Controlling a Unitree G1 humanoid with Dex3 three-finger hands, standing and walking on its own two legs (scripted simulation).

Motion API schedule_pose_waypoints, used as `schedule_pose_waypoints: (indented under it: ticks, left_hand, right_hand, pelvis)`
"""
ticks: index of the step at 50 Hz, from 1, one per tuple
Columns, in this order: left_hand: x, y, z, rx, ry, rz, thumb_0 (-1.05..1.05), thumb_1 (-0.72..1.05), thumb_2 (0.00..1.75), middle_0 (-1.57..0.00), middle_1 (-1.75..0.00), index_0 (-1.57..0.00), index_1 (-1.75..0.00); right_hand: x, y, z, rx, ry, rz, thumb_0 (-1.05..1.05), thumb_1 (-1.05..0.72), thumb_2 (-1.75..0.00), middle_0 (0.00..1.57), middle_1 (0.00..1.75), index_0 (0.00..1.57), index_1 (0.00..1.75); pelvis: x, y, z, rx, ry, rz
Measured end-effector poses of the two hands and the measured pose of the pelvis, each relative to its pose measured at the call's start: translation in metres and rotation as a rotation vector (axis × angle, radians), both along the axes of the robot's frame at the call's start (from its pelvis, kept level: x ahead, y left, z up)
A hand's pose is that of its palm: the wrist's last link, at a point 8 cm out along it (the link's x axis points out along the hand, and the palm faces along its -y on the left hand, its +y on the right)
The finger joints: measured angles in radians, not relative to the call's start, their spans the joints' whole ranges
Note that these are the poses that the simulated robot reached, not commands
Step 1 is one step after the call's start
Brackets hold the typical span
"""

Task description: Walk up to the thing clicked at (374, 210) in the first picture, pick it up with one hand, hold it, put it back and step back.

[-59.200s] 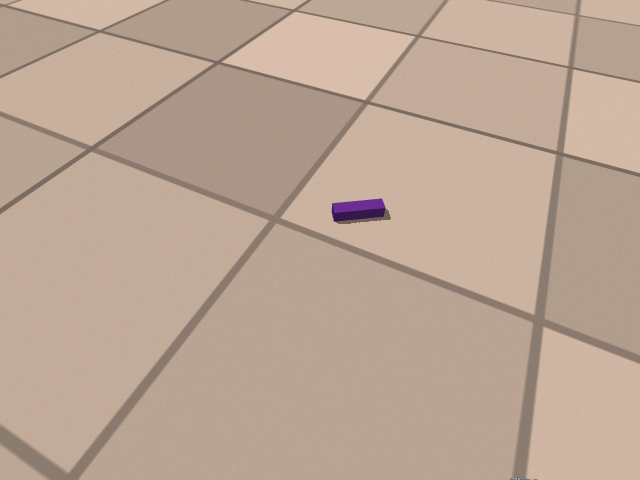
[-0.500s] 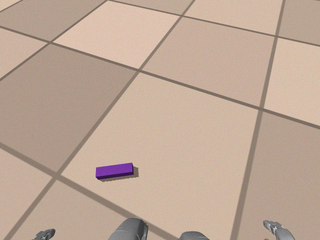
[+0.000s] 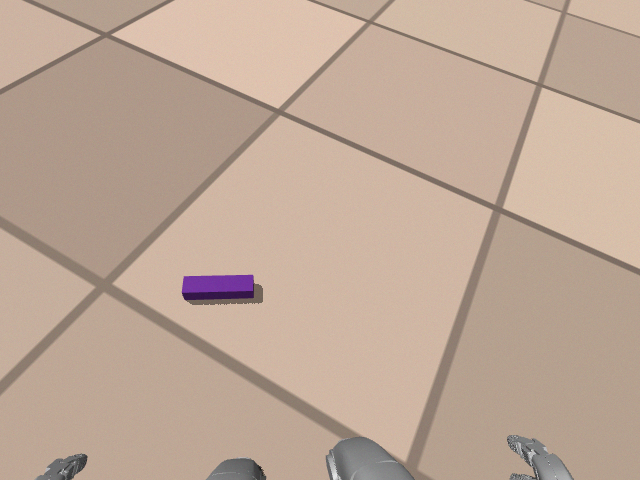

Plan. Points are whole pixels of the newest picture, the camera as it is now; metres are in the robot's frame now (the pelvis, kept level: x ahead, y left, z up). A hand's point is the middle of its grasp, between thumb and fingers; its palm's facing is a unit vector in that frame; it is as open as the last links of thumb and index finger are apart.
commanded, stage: step back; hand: left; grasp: from above
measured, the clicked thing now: (219, 287) +0.70 +0.26 -0.74
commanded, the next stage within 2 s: stand in 1.86 s
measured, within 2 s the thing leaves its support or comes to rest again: neither
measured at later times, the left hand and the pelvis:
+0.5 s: hand out of the picture -0.06 +0.22 -0.13, palm faces +0.02 -0.89 -0.45, open 7.4 cm; pelvis -0.18 -0.05 -0.01, yaw +3 degrees
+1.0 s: hand out of the picture -0.30 +0.19 -0.15, palm faces +0.02 -0.91 -0.41, open 7.4 cm; pelvis -0.33 -0.08 -0.01, yaw -1 degrees
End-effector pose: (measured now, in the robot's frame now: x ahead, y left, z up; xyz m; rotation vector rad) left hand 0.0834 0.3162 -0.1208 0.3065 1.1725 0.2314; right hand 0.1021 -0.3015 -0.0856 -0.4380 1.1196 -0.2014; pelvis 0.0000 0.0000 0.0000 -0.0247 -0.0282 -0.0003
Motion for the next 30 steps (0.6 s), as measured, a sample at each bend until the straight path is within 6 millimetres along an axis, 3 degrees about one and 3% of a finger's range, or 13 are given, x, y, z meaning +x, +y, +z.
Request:
schedule_pose_waypoints:
  ticks: [8,12,15,22,26,30]
  left_hand:
    - [-0.074,-0.018,-0.004,0.062,0.083,-0.046,0.01,0.90,0.90,-0.20,-0.30,-0.20,-0.30]
    - [-0.112,-0.042,0.006,0.066,0.072,-0.040,0.01,0.90,0.90,-0.20,-0.30,-0.20,-0.30]
    - [-0.137,-0.053,0.021,0.070,0.067,-0.031,0.01,0.90,0.90,-0.20,-0.30,-0.20,-0.30]
    - [-0.150,-0.059,0.035,0.102,-0.017,-0.038,0.01,0.90,0.90,-0.20,-0.30,-0.20,-0.30]
    - [-0.158,-0.056,0.027,0.099,-0.099,-0.036,0.00,0.90,0.90,-0.20,-0.30,-0.20,-0.30]
    - [-0.181,-0.052,0.007,0.063,-0.125,-0.026,0.00,0.90,0.90,-0.20,-0.30,-0.20,-0.30]
  right_hand:
    - [-0.033,-0.033,-0.020,0.028,-0.107,-0.005,0.00,-0.90,-0.90,0.21,0.30,0.20,0.30]
    - [-0.070,-0.052,-0.038,0.058,-0.086,-0.042,0.00,-0.90,-0.90,0.21,0.30,0.20,0.30]
    - [-0.105,-0.057,-0.037,0.083,-0.030,-0.068,0.00,-0.90,-0.90,0.21,0.30,0.20,0.30]
    - [-0.192,-0.068,-0.043,0.067,0.110,-0.062,0.00,-0.90,-0.90,0.21,0.30,0.20,0.30]
    - [-0.229,-0.064,-0.049,0.045,0.177,-0.026,0.01,-0.90,-0.90,0.21,0.30,0.20,0.30]
    - [-0.257,-0.055,-0.047,0.031,0.172,-0.013,0.01,-0.90,-0.90,0.21,0.30,0.20,0.30]
  pelvis:
    - [-0.065,-0.025,-0.018,0.028,-0.011,-0.064]
    - [-0.097,-0.039,-0.019,-0.010,-0.040,-0.030]
    - [-0.112,-0.046,-0.009,0.062,-0.028,-0.049]
    - [-0.155,-0.054,-0.003,0.067,0.012,0.012]
    - [-0.188,-0.054,-0.012,0.050,0.007,0.062]
    - [-0.223,-0.051,-0.020,0.080,-0.022,0.076]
